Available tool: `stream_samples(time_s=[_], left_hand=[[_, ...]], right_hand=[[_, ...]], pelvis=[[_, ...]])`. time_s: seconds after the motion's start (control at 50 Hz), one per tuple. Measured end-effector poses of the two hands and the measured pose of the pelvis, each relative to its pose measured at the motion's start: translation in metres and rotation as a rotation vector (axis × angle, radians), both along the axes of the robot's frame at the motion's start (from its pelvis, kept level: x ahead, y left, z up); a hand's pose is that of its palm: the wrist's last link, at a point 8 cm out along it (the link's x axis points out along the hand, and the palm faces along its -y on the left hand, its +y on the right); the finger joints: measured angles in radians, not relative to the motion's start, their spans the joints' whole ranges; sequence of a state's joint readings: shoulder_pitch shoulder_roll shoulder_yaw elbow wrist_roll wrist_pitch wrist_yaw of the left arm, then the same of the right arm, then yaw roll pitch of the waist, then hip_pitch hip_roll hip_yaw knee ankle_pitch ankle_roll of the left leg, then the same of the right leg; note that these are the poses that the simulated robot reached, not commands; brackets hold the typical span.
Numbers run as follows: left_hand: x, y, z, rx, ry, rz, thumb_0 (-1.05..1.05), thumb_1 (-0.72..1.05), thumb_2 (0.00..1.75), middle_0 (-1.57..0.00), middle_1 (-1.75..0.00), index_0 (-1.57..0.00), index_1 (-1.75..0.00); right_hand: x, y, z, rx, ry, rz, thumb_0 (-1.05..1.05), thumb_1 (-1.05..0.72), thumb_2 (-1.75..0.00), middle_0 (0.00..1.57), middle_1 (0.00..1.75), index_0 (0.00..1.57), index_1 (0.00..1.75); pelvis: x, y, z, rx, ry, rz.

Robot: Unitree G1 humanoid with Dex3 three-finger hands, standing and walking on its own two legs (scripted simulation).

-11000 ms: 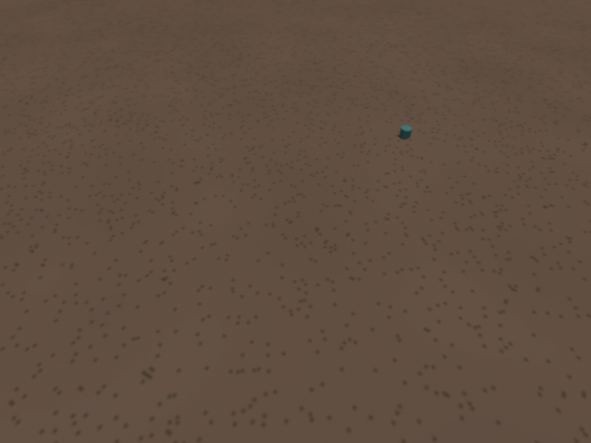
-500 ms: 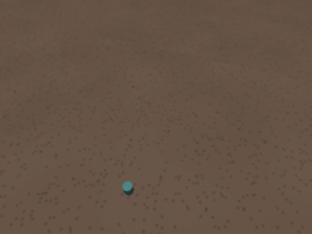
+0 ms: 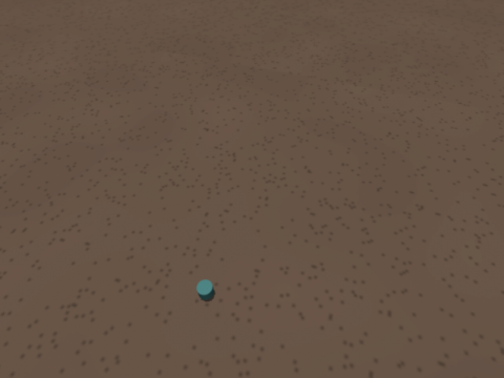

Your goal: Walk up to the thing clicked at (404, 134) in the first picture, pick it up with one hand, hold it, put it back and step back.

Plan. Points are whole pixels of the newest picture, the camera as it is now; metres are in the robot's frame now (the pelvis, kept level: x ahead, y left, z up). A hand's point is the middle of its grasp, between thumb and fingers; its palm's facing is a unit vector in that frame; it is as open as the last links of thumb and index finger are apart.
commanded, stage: walk up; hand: left
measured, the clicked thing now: (205, 289) +0.56 +0.22 -0.73
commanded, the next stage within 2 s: none
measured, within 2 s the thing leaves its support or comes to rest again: neither
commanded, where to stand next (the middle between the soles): +0.16 -0.01 m, yaw -2 degrees
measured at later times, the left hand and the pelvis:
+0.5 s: hand out of the picture +0.12 +0.26 -0.13, palm faces -0.03 -0.94 -0.33, open 7.4 cm; pelvis +0.03 +0.01 +0.02, yaw -1 degrees
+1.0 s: hand out of the picture +0.15 +0.27 -0.13, palm faces -0.07 -0.90 -0.42, open 7.4 cm; pelvis +0.09 +0.00 +0.01, yaw -3 degrees
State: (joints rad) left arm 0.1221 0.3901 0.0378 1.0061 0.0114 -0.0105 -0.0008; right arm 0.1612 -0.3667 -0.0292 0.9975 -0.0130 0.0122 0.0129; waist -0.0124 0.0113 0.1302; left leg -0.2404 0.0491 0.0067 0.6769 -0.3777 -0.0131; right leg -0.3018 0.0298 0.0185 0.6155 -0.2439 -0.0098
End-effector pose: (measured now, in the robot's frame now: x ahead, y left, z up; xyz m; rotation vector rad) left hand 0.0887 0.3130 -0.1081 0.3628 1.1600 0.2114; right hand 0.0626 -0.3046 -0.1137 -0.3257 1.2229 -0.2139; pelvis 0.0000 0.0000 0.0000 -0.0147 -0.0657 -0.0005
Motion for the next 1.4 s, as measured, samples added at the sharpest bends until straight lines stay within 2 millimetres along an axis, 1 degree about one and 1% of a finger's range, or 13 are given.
stream_samples(time_s=[0.1,0.22,0.58,0.68,0.76,0.82,0.9,0.98,1.08,1.16,1.24,1.32,1.4], left_hand=[[-0.016,-0.005,0.005,-0.024,0.047,0.010,0.01,0.91,0.89,-0.21,-0.30,-0.20,-0.30],[-0.016,-0.007,0.007,-0.050,0.059,0.023,0.01,0.91,0.89,-0.21,-0.30,-0.20,-0.30],[0.043,-0.007,0.013,-0.051,0.010,-0.009,0.01,0.91,0.89,-0.21,-0.30,-0.20,-0.30],[0.058,-0.006,0.014,-0.026,0.005,-0.045,0.01,0.91,0.89,-0.21,-0.30,-0.20,-0.30],[0.070,-0.010,0.017,0.001,-0.011,-0.049,0.01,0.91,0.89,-0.21,-0.30,-0.20,-0.30],[0.069,-0.013,0.023,0.013,-0.019,-0.038,0.01,0.91,0.89,-0.21,-0.30,-0.20,-0.30],[0.056,-0.009,0.029,0.040,0.049,-0.014,0.01,0.91,0.89,-0.21,-0.30,-0.20,-0.30],[0.059,-0.003,0.022,0.051,0.121,0.002,0.01,0.91,0.89,-0.21,-0.30,-0.20,-0.30],[0.089,0.008,-0.008,0.014,0.088,0.002,0.01,0.90,0.89,-0.21,-0.30,-0.20,-0.30],[0.113,0.006,-0.021,-0.011,0.031,0.002,0.01,0.91,0.89,-0.21,-0.30,-0.20,-0.30],[0.118,-0.002,-0.019,-0.034,-0.004,-0.026,0.01,0.91,0.89,-0.21,-0.30,-0.20,-0.30],[0.100,-0.007,-0.015,-0.027,-0.009,-0.044,0.01,0.91,0.89,-0.21,-0.30,-0.20,-0.30],[0.064,-0.010,-0.012,0.013,-0.006,-0.040,0.00,0.91,0.89,-0.21,-0.30,-0.20,-0.30]], right_hand=[[-0.003,0.002,0.004,0.012,-0.004,-0.003,0.01,-0.90,-0.89,0.20,0.30,0.20,0.30],[0.000,0.008,0.011,0.019,0.011,0.003,0.01,-0.90,-0.89,0.20,0.30,0.20,0.30],[0.050,0.012,0.023,0.011,-0.064,-0.025,0.01,-0.90,-0.89,0.20,0.30,0.20,0.30],[0.050,0.001,0.017,0.021,-0.094,-0.048,0.01,-0.90,-0.89,0.21,0.30,0.21,0.30],[0.043,-0.016,0.005,0.023,-0.031,-0.065,0.01,-0.90,-0.89,0.21,0.30,0.21,0.30],[0.046,-0.021,0.005,0.019,0.028,-0.058,0.01,-0.90,-0.89,0.20,0.30,0.20,0.30],[0.064,-0.022,0.008,0.016,0.034,-0.051,0.01,-0.91,-0.89,0.20,0.30,0.20,0.30],[0.082,-0.015,0.006,0.002,0.034,-0.052,0.01,-0.91,-0.90,0.20,0.30,0.20,0.30],[0.098,-0.001,-0.004,-0.037,0.027,-0.022,0.01,-0.91,-0.90,0.20,0.30,0.20,0.30],[0.105,0.011,-0.002,-0.039,-0.001,-0.007,0.01,-0.91,-0.89,0.20,0.30,0.20,0.30],[0.113,0.014,0.007,-0.045,-0.065,0.006,0.01,-0.90,-0.89,0.21,0.30,0.21,0.30],[0.117,0.009,0.009,-0.039,-0.146,0.024,0.01,-0.90,-0.89,0.21,0.30,0.21,0.30],[0.108,-0.004,-0.001,-0.017,-0.200,0.031,0.01,-0.90,-0.89,0.21,0.30,0.21,0.30]], pelvis=[[0.003,0.004,0.008,0.020,0.008,-0.001],[0.012,0.008,0.015,0.018,0.023,-0.009],[0.037,0.012,0.021,0.018,0.026,-0.023],[0.052,0.005,0.014,0.034,0.016,-0.048],[0.070,-0.007,0.009,0.010,0.008,-0.035],[0.080,-0.011,0.013,0.020,0.010,-0.037],[0.090,-0.009,0.018,0.021,0.010,-0.044],[0.094,-0.002,0.015,0.021,0.016,-0.046],[0.100,0.012,-0.006,0.013,0.018,-0.023],[0.089,0.015,-0.009,0.021,0.005,-0.018],[0.075,0.013,-0.006,0.010,0.017,-0.035],[0.057,0.009,-0.009,0.006,0.023,-0.051],[0.033,0.000,-0.019,0.001,0.024,-0.062]])
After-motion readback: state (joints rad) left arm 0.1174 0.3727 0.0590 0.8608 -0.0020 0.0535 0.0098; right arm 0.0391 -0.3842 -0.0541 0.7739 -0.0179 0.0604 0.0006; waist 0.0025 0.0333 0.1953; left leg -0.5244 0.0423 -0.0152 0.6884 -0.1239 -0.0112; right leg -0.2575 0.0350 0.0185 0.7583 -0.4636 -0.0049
